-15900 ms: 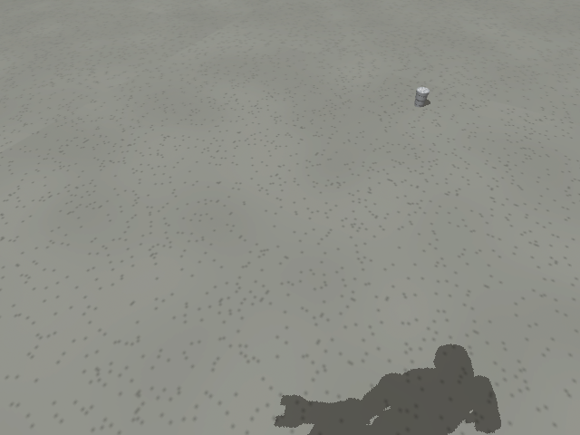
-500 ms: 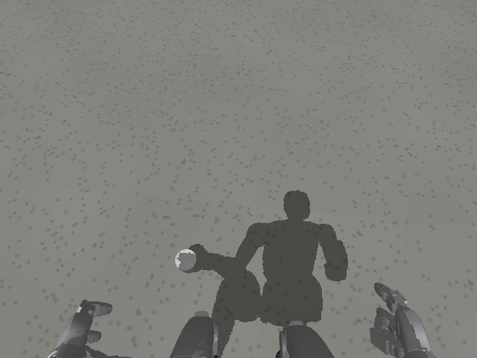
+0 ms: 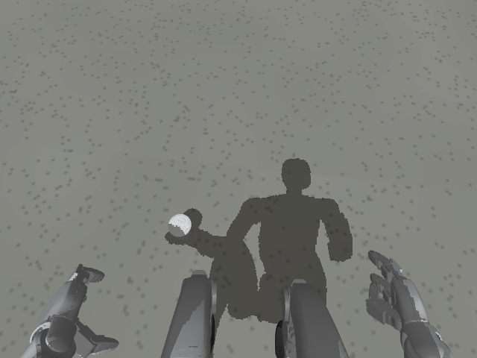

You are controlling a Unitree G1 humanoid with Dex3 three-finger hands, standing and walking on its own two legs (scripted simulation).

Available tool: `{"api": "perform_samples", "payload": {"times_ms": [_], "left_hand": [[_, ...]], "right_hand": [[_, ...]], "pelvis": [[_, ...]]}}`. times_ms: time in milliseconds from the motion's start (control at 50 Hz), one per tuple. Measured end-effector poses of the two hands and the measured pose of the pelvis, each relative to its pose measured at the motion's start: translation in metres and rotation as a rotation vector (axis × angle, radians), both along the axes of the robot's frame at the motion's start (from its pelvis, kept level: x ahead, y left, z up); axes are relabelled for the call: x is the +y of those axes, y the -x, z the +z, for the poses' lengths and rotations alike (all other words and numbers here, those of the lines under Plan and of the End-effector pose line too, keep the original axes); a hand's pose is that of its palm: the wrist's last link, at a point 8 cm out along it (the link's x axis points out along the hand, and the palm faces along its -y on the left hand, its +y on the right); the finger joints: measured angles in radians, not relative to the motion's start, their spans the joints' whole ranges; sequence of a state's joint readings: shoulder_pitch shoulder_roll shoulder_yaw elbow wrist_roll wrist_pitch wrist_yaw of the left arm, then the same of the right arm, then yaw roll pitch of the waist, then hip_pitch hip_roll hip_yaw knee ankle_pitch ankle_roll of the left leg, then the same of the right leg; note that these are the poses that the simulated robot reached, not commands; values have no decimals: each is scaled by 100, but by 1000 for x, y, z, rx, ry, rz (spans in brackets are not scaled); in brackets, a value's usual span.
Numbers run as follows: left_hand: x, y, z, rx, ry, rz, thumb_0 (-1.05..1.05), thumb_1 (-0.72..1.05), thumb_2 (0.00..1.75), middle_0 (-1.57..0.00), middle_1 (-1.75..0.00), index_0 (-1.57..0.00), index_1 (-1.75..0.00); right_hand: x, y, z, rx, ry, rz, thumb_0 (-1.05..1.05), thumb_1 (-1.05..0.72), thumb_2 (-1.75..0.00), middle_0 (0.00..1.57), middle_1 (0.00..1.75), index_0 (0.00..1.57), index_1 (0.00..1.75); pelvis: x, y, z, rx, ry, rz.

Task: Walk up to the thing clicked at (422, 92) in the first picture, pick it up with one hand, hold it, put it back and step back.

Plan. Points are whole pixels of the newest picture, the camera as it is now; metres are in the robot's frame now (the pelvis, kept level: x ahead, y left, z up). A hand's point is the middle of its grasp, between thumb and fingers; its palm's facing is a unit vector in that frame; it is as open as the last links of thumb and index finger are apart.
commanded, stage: rise first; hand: left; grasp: from above
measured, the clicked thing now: (182, 228) +0.43 +0.23 -0.55
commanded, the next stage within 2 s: approach in 1.60 s
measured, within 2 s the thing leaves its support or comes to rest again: neither
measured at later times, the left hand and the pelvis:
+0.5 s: hand (136, 256) +0.31 +0.29 -0.31, palm faces -0.47 -0.27 -0.84, open 14.0 cm; pelvis -0.07 +0.00 -0.17, yaw -4 degrees
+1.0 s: hand (149, 240) +0.36 +0.29 -0.39, palm faces -0.45 -0.05 -0.89, open 14.0 cm; pelvis -0.07 +0.01 -0.23, yaw -6 degrees
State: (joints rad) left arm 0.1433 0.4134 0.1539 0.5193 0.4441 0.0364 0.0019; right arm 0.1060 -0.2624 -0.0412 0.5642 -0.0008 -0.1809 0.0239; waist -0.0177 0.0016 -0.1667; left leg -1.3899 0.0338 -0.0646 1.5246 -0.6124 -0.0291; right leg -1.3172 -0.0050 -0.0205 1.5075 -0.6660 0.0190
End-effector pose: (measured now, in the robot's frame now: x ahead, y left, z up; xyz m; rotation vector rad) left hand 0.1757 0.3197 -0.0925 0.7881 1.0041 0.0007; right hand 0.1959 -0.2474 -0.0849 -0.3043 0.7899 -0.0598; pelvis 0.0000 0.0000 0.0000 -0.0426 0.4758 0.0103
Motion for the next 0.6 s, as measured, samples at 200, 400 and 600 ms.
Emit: {"api": "perform_samples", "payload": {"times_ms": [200,400,600], "left_hand": [[-4,-73,-84,-162,-173,-319,0,-51,99,-7,-107,-7,-107],[-15,-124,-145,-205,-290,-450,0,-52,102,-7,-105,-7,-107],[-20,-148,-182,-209,-348,-601,0,-53,104,-7,-104,-7,-105]], "right_hand": [[-16,32,-107,100,30,-15,1,-88,-89,20,30,20,30],[-21,117,-189,308,25,-97,1,-88,-89,20,30,20,30],[-26,187,-216,455,53,-172,1,-88,-89,20,30,20,30]], "pelvis": [[1,30,-90,91,8,-21],[1,58,-153,104,22,-43],[4,69,-189,91,42,-53]]}}
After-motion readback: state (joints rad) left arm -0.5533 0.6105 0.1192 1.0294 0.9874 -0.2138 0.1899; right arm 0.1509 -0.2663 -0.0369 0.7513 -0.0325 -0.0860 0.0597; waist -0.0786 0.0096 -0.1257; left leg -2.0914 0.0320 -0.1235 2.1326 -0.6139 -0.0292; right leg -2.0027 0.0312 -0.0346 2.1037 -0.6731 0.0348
